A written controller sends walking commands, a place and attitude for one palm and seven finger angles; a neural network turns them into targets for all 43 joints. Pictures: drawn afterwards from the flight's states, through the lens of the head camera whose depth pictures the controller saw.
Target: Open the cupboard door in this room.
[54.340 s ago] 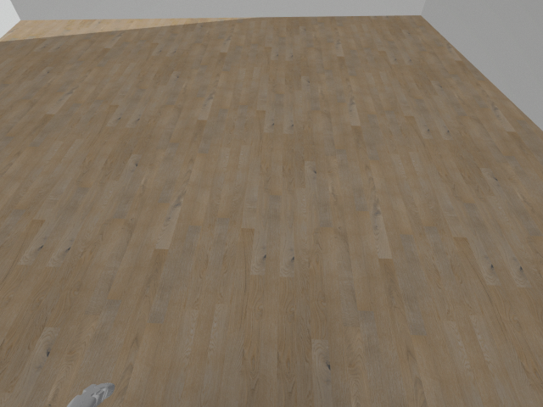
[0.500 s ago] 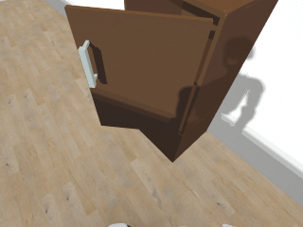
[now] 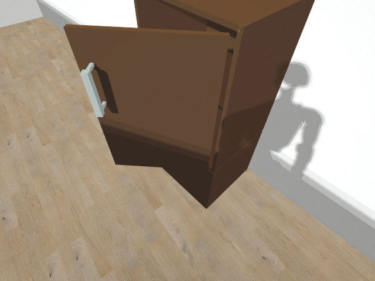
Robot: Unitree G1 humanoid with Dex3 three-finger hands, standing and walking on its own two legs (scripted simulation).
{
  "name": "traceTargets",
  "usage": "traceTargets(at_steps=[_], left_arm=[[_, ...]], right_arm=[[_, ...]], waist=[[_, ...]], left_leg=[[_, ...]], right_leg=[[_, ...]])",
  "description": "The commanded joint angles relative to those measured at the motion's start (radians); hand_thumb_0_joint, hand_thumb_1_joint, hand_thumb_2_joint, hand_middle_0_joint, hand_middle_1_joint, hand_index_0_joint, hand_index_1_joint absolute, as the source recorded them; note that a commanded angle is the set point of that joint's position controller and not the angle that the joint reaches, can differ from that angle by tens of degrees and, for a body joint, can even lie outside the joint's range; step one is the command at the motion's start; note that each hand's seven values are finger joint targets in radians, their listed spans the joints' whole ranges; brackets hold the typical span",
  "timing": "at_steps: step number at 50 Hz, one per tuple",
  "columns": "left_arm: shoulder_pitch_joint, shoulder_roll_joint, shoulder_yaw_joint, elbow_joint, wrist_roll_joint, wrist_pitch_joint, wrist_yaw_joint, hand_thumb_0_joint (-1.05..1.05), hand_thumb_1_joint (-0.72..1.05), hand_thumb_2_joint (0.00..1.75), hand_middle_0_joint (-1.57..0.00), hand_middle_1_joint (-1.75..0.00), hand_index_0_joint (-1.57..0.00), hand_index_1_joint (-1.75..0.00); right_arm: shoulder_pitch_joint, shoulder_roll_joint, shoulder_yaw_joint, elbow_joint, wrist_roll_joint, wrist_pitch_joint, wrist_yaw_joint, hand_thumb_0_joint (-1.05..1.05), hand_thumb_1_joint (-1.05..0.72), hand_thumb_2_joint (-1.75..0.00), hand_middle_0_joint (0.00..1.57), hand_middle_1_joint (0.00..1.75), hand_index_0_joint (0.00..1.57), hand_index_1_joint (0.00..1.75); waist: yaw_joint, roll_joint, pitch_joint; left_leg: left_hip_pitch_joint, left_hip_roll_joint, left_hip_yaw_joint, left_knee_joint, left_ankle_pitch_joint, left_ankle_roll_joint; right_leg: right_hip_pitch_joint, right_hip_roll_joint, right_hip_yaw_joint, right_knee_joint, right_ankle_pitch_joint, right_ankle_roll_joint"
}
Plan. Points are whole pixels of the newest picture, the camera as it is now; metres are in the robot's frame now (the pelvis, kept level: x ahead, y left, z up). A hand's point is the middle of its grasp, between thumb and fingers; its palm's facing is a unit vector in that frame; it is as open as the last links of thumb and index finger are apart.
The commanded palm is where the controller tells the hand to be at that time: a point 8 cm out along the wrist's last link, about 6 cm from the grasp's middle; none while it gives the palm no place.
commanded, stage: come to a stop and stand still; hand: left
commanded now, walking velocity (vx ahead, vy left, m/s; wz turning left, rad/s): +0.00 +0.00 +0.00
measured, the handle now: (95, 91) +0.60 +0.30 +0.06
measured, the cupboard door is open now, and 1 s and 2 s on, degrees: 42 42 42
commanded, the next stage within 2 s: look again from close up in 0.06 s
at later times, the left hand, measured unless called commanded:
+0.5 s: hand out of the picture +0.05 +0.23 -0.17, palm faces +0.03 -0.96 -0.27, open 7.4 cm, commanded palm none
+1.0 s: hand out of the picture -0.05 +0.25 -0.18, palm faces +0.02 -0.98 -0.22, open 7.4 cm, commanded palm none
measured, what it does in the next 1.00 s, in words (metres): shifts its weight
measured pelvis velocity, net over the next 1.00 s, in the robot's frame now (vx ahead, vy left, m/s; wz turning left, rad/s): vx -0.04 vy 0.05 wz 0.00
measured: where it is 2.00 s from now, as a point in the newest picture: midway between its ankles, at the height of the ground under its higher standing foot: outside the picture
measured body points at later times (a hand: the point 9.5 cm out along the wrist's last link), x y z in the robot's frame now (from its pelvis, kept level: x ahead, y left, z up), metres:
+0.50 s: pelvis +0.00 +0.02 -0.01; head -0.01 +0.02 +0.44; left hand +0.05 +0.28 -0.15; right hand +0.08 -0.25 -0.14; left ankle +0.03 +0.14 -0.74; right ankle -0.04 -0.11 -0.74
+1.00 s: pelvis -0.04 +0.05 +0.00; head -0.05 +0.07 +0.45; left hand -0.05 +0.30 -0.16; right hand -0.02 -0.20 -0.15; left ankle +0.03 +0.14 -0.74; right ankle -0.04 -0.10 -0.74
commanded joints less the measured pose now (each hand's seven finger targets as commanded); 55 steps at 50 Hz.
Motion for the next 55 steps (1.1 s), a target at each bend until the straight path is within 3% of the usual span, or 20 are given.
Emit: traceTargets(at_steps=[1, 5, 7, 8, 9, 10, 12, 14, 16, 18, 19, 22, 26, 40, 45, 47, 50, 53, 54, 55], left_arm=[[0.038, 0.108, 0.019, -0.024, 0.002, -0.013, 0.009, 0.00, 0.90, 0.90, -0.20, -0.30, -0.20, -0.30], [0.054, 0.101, 0.018, -0.015, 0.002, -0.018, 0.010, 0.00, 0.90, 0.90, -0.20, -0.30, -0.20, -0.30], [0.064, 0.095, 0.019, -0.008, 0.003, -0.021, 0.012, 0.00, 0.90, 0.90, -0.20, -0.30, -0.20, -0.30], [0.048, 0.287, 0.006, -0.107, 0.028, -0.048, 0.021, 0.00, 0.90, 0.90, -0.20, -0.30, -0.20, -0.30], [0.049, 0.221, 0.043, -0.111, 0.021, -0.059, 0.027, 0.00, 0.90, 0.90, -0.20, -0.30, -0.20, -0.30], [0.055, 0.217, 0.049, -0.102, 0.021, -0.063, 0.027, 0.00, 0.90, 0.90, -0.20, -0.30, -0.20, -0.30], [0.088, 0.189, 0.041, -0.117, 0.016, -0.057, 0.029, 0.00, 0.90, 0.90, -0.20, -0.30, -0.20, -0.30], [0.098, 0.176, 0.035, -0.129, 0.016, -0.046, 0.030, 0.00, 0.90, 0.90, -0.20, -0.30, -0.20, -0.30], [0.094, 0.188, 0.040, -0.151, 0.019, -0.039, 0.031, 0.00, 0.90, 0.90, -0.20, -0.30, -0.20, -0.30], [0.109, 0.179, 0.033, -0.165, 0.019, -0.034, 0.031, 0.00, 0.90, 0.90, -0.20, -0.30, -0.20, -0.30], [0.105, 0.191, 0.033, -0.173, 0.017, -0.030, 0.030, 0.00, 0.90, 0.90, -0.20, -0.30, -0.20, -0.30], [0.064, 0.219, 0.034, -0.192, 0.017, -0.025, 0.024, 0.00, 0.90, 0.90, -0.20, -0.30, -0.20, -0.30], [0.034, 0.244, 0.030, -0.196, 0.018, -0.024, 0.016, 0.00, 0.90, 0.90, -0.20, -0.30, -0.20, -0.30], [0.045, 0.239, 0.016, -0.148, 0.023, -0.018, 0.002, 0.00, 0.90, 0.90, -0.20, -0.30, -0.20, -0.30], [0.126, 0.182, 0.011, -0.110, 0.030, 0.001, 0.006, 0.00, 0.90, 0.90, -0.20, -0.30, -0.20, -0.30], [0.148, 0.189, 0.019, -0.105, 0.030, 0.006, 0.007, 0.00, 0.90, 0.90, -0.20, -0.30, -0.20, -0.30], [0.148, 0.199, 0.033, -0.101, 0.024, 0.004, 0.009, 0.00, 0.90, 0.90, -0.20, -0.30, -0.20, -0.30], [0.127, 0.201, 0.045, -0.114, 0.023, 0.000, 0.014, 0.00, 0.90, 0.90, -0.20, -0.30, -0.20, -0.30], [0.119, 0.191, 0.044, -0.115, 0.024, 0.001, 0.014, 0.00, 0.90, 0.90, -0.20, -0.30, -0.20, -0.30], [0.117, 0.178, 0.043, -0.118, 0.025, 0.004, 0.013, 0.00, 0.90, 0.90, -0.20, -0.30, -0.20, -0.30]], right_arm=[[0.030, -0.099, -0.016, -0.031, 0.001, -0.021, -0.001, 0.00, -0.90, -0.90, 0.20, 0.30, 0.20, 0.30], [0.044, -0.092, -0.012, -0.022, 0.002, -0.030, -0.003, 0.00, -0.90, -0.90, 0.20, 0.30, 0.20, 0.30], [0.047, -0.091, -0.011, -0.021, 0.003, -0.034, -0.005, 0.00, -0.90, -0.90, 0.20, 0.30, 0.20, 0.30], [-0.020, -0.233, -0.020, -0.157, -0.001, -0.052, 0.009, 0.00, -0.90, -0.90, 0.20, 0.30, 0.20, 0.30], [-0.002, -0.214, -0.045, -0.174, -0.006, -0.078, -0.001, 0.00, -0.90, -0.90, 0.20, 0.30, 0.20, 0.30], [-0.008, -0.196, -0.048, -0.159, -0.007, -0.081, -0.011, 0.00, -0.90, -0.90, 0.20, 0.30, 0.20, 0.30], [0.025, -0.161, -0.041, -0.180, -0.002, -0.077, -0.012, 0.00, -0.90, -0.90, 0.20, 0.30, 0.20, 0.30], [0.025, -0.152, -0.036, -0.191, -0.003, -0.067, -0.008, 0.00, -0.90, -0.90, 0.20, 0.30, 0.20, 0.30], [0.011, -0.167, -0.043, -0.207, -0.001, -0.060, -0.008, 0.00, -0.90, -0.90, 0.20, 0.30, 0.20, 0.30], [0.006, -0.162, -0.038, -0.207, -0.001, -0.058, -0.005, 0.00, -0.90, -0.90, 0.20, 0.30, 0.20, 0.30], [-0.006, -0.173, -0.039, -0.210, 0.001, -0.055, -0.004, 0.00, -0.90, -0.90, 0.20, 0.30, 0.20, 0.30], [-0.046, -0.215, -0.045, -0.221, -0.001, -0.050, -0.001, 0.00, -0.90, -0.90, 0.20, 0.30, 0.20, 0.30], [-0.095, -0.245, -0.044, -0.230, -0.001, -0.051, 0.007, 0.00, -0.90, -0.90, 0.20, 0.30, 0.20, 0.30], [-0.105, -0.266, -0.034, -0.202, 0.002, -0.046, 0.021, 0.00, -0.90, -0.90, 0.20, 0.30, 0.20, 0.30], [-0.026, -0.200, -0.021, -0.166, -0.005, -0.017, 0.025, 0.00, -0.90, -0.90, 0.20, 0.30, 0.20, 0.30], [-0.009, -0.187, -0.023, -0.165, -0.007, -0.009, 0.027, 0.00, -0.90, -0.90, 0.20, 0.30, 0.20, 0.30], [0.044, -0.155, -0.023, -0.152, -0.006, -0.010, 0.025, 0.00, -0.90, -0.90, 0.20, 0.30, 0.20, 0.30], [0.106, -0.128, -0.026, -0.142, -0.003, -0.015, 0.024, 0.00, -0.90, -0.90, 0.20, 0.30, 0.20, 0.30], [0.130, -0.124, -0.026, -0.139, -0.001, -0.020, 0.025, 0.00, -0.90, -0.90, 0.20, 0.30, 0.20, 0.30], [0.160, -0.127, -0.027, -0.136, 0.000, -0.024, 0.026, 0.00, -0.90, -0.90, 0.20, 0.30, 0.20, 0.30]], waist=[[0.006, -0.017, 0.040], [0.008, 0.007, 0.012], [0.011, -0.012, -0.001], [-0.002, 0.025, 0.130], [0.002, 0.135, -0.080], [0.005, 0.128, -0.140], [0.010, -0.018, -0.163], [0.011, -0.134, -0.111], [0.013, -0.136, -0.061], [0.018, -0.082, -0.081], [0.017, -0.056, -0.060], [0.013, 0.013, -0.025], [0.017, 0.046, -0.005], [0.021, 0.041, -0.002], [0.024, 0.008, 0.014], [0.028, -0.019, 0.057], [0.012, -0.091, 0.058], [-0.008, -0.135, 0.044], [-0.017, -0.110, 0.050], [-0.025, -0.045, 0.064]], left_leg=[[0.043, 0.047, -0.055, -0.078, 0.013, 0.019], [0.057, 0.054, -0.058, -0.082, 0.067, 0.023], [0.068, 0.060, -0.056, -0.078, 0.110, 0.025], [0.036, 0.038, -0.083, -0.030, 0.134, 0.035], [0.059, 0.056, -0.069, 0.030, 0.197, 0.047], [0.064, 0.054, -0.070, 0.055, 0.249, 0.056], [0.032, 0.040, -0.049, 0.076, 0.239, 0.058], [-0.015, 0.024, -0.025, 0.082, 0.181, 0.062], [-0.027, 0.024, -0.016, 0.074, 0.178, 0.066], [0.015, 0.030, -0.018, 0.075, 0.273, 0.071], [0.023, 0.035, -0.020, 0.078, 0.277, 0.070], [0.030, 0.052, -0.045, 0.047, 0.234, 0.072], [0.016, 0.059, -0.072, -0.003, 0.129, 0.074], [-0.040, 0.063, -0.133, -0.153, -0.189, 0.062], [-0.076, 0.025, -0.099, -0.126, -0.332, 0.050], [-0.107, -0.001, -0.075, -0.075, -0.335, 0.047], [-0.081, -0.039, -0.010, 0.059, -0.224, 0.040], [-0.023, -0.042, 0.022, 0.134, -0.184, 0.041], [0.001, -0.036, 0.019, 0.100, -0.193, 0.043], [0.011, -0.023, -0.017, 0.017, -0.250, 0.051]], right_leg=[[-0.114, -0.119, 0.114, -0.167, -0.021, -0.021], [-0.084, -0.115, 0.102, -0.147, 0.056, -0.022], [-0.068, -0.114, 0.096, -0.135, 0.113, -0.021], [-0.146, -0.102, 0.085, -0.120, 0.165, -0.024], [-0.079, -0.133, 0.116, -0.017, 0.219, -0.032], [-0.042, -0.132, 0.121, -0.004, 0.324, -0.048], [0.008, -0.141, 0.115, 0.018, 0.480, -0.053], [0.012, -0.142, 0.105, 0.034, 0.557, -0.048], [-0.017, -0.138, 0.101, 0.041, 0.555, -0.045], [-0.021, -0.124, 0.093, 0.056, 0.539, -0.038], [-0.046, -0.121, 0.089, 0.051, 0.491, -0.033], [-0.105, -0.106, 0.090, 0.019, 0.290, -0.028], [-0.119, -0.096, 0.094, -0.024, 0.126, -0.020], [-0.099, -0.100, 0.078, -0.093, -0.022, -0.003], [-0.136, -0.110, 0.093, -0.121, -0.247, -0.004], [-0.175, -0.133, 0.133, -0.148, -0.326, -0.020], [-0.203, -0.193, 0.191, -0.174, -0.334, -0.060], [-0.242, -0.232, 0.198, -0.176, -0.328, -0.082], [-0.266, -0.221, 0.174, -0.140, -0.322, -0.077], [-0.289, -0.180, 0.132, -0.068, -0.330, -0.060]])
